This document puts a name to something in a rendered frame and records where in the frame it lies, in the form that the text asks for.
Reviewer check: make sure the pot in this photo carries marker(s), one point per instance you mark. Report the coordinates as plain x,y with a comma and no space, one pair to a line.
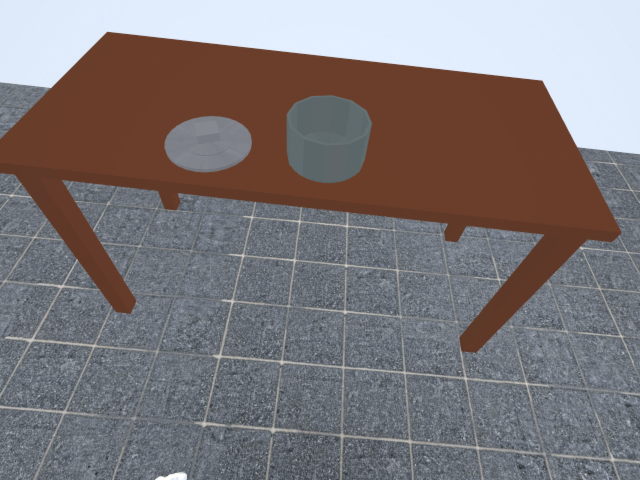
327,138

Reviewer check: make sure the knob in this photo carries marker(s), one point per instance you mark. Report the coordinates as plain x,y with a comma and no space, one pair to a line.
207,132

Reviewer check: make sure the table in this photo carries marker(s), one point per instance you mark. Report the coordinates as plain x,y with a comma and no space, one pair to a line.
460,148

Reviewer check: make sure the lid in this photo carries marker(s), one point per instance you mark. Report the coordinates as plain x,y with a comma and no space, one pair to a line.
182,148

